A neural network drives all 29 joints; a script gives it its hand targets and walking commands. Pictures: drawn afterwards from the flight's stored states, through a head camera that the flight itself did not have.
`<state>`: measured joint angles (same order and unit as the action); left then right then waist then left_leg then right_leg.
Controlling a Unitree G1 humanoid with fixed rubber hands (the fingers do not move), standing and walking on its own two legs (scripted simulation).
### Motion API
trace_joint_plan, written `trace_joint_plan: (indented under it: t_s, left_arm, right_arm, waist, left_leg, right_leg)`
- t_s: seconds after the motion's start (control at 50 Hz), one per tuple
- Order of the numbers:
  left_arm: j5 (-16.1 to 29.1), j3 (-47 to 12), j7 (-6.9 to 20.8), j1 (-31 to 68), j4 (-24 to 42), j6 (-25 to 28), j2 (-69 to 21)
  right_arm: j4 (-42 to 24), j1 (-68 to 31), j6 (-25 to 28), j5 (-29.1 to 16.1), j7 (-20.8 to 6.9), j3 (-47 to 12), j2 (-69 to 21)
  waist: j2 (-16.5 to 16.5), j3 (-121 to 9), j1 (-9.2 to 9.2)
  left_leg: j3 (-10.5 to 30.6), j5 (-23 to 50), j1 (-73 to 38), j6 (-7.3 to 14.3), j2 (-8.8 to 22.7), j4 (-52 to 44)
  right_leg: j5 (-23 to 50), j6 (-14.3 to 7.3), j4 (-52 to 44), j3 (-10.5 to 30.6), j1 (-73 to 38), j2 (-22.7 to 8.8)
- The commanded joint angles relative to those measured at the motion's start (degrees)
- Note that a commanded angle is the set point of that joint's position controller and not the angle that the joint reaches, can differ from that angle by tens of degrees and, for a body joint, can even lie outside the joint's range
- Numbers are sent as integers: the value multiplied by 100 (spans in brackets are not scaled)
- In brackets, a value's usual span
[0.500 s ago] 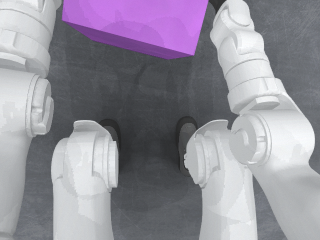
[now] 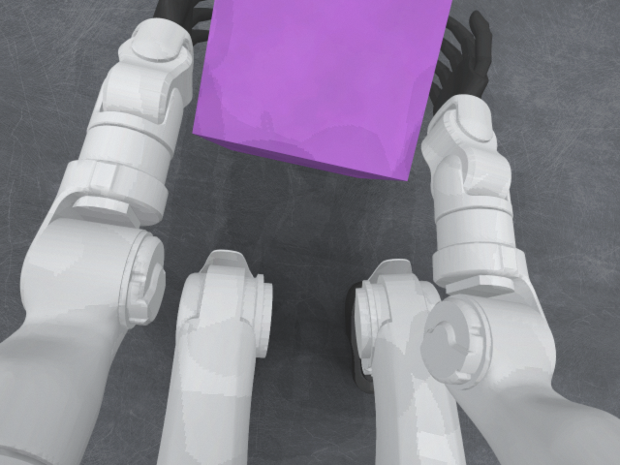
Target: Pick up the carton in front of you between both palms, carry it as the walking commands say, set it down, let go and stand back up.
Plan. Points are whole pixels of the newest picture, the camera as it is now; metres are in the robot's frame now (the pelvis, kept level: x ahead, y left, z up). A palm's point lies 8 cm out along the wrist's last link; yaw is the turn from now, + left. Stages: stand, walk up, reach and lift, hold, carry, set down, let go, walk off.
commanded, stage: reach and lift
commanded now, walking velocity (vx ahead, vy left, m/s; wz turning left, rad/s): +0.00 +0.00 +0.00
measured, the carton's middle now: (314, 82) +0.54 +0.03 -0.19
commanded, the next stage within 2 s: none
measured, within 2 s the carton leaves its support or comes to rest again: neither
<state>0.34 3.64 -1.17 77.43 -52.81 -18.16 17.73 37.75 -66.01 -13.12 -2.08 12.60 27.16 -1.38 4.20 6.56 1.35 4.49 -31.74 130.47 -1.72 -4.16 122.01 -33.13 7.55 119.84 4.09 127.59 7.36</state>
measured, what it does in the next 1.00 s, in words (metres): rises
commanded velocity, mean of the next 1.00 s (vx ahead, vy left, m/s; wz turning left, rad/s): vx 0.00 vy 0.00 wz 0.00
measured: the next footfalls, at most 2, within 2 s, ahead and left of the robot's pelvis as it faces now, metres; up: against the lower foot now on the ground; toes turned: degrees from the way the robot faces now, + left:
none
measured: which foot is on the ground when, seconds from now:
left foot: down 0.00-1.00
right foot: down 0.00-1.00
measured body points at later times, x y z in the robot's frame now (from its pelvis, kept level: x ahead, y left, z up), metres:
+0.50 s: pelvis +0.00 -0.01 +0.12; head +0.26 +0.04 +0.49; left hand +0.50 +0.18 +0.05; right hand +0.50 -0.12 +0.06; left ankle +0.11 +0.12 -0.36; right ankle +0.12 -0.14 -0.36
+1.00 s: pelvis +0.05 -0.01 +0.26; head +0.19 +0.02 +0.68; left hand +0.45 +0.17 +0.21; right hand +0.46 -0.13 +0.22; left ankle +0.11 +0.12 -0.36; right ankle +0.12 -0.14 -0.36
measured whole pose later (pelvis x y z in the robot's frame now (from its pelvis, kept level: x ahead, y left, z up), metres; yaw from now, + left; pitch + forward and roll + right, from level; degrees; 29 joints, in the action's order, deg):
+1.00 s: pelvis +0.05 -0.01 +0.26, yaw +5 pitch +30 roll -1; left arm -12.7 19.1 -0.5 38.3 -38.5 -20.8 -2.1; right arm 33.0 -35.0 -17.3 11.0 5.2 26.3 -9.2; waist 1.7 -13.0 1.0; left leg 6.9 -25.4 76.1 -2.1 -5.0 71.6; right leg -26.8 3.0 71.5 7.3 74.7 5.9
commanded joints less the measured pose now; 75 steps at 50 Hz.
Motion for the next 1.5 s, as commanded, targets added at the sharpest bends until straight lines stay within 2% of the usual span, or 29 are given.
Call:
trace_joint_plan:
  t_s: [0.0,0.04,0.08,0.16,0.26,0.36,0.54,0.68,0.88,1.16,1.3,1.48]
  left_arm:
    - [358,-1517,1263,2907,1142,107,-6484]
    - [26,-1095,1371,2704,588,-15,-6616]
    - [-258,-681,1473,2602,260,-87,-6643]
    - [-581,-159,1533,2582,17,-72,-6613]
    - [-747,32,1549,2487,94,-64,-6737]
    - [-659,-267,1576,2266,543,-144,-7062]
    - [-217,-1207,1542,1544,1367,-246,-7717]
    - [-187,-1395,1416,775,1413,-175,-7970]
    - [-371,-1339,1332,-269,1457,-22,-8110]
    - [-415,-1756,1358,-1725,2010,22,-8175]
    - [-356,-1971,1365,-2469,2330,-161,-8165]
    - [-153,-2356,1401,-3160,3099,-792,-8110]
  right_arm:
    - [-498,-4497,-306,-251,-1610,-3047,-5343]
    - [-51,-4254,-437,115,-1672,-2601,-5404]
    - [239,-4120,-541,447,-1738,-2226,-5432]
    - [423,-4044,-595,765,-1841,-1921,-5532]
    - [410,-3922,-644,774,-1944,-2056,-5838]
    - [222,-3594,-741,604,-2033,-2490,-6179]
    - [-115,-2594,-803,299,-2138,-3309,-6513]
    - [5,-1732,-723,308,-2189,-3478,-6595]
    - [175,-581,-607,507,-2240,-3491,-6687]
    - [-19,1100,-597,678,-2283,-3937,-6777]
    - [-248,1892,-789,688,-2347,-4150,-6692]
    - [-785,2753,-1413,479,-2495,-4462,-6731]
  waist:
    - [-1243,-7861,-26]
    - [-1201,-6889,71]
    - [-1171,-6454,123]
    - [-1017,-6401,96]
    - [-763,-6815,-65]
    - [-658,-7426,-160]
    - [-804,-7685,-114]
    - [-822,-6995,-107]
    - [-617,-6041,-107]
    - [-502,-4912,-118]
    - [-463,-4181,-132]
    - [-411,-3285,-138]
  left_leg:
    - [-819,2055,-5129,55,-332,-1642]
    - [-836,1137,-4383,76,-351,-1982]
    - [-848,693,-4041,102,-367,-2221]
    - [-848,632,-4036,147,-404,-2546]
    - [-897,767,-4460,172,-447,-2927]
    - [-948,1129,-5157,151,-473,-3258]
    - [-844,1771,-6385,28,-505,-3859]
    - [-686,1821,-7017,-2,-508,-4525]
    - [-428,1882,-8011,78,-477,-5616]
    - [-169,2554,-9829,115,-333,-7276]
    - [-75,3083,-10838,108,-253,-8186]
    - [-30,3524,-12088,85,-172,-9309]
  right_leg:
    - [1528,-455,-1161,-1359,-2840,404]
    - [942,-478,-1460,-1336,-2683,395]
    - [672,-512,-1739,-1273,-2732,384]
    - [676,-521,-2153,-1167,-3000,393]
    - [738,-457,-2596,-1110,-3470,409]
    - [992,-399,-2955,-1086,-4025,425]
    - [1498,-414,-3576,-969,-4820,426]
    - [1530,-459,-4224,-795,-5358,407]
    - [1627,-539,-5377,-487,-6503,304]
    - [2437,-630,-7128,-76,-8777,55]
    - [3056,-651,-8046,23,-9923,-42]
    - [3632,-629,-9141,81,-11353,-158]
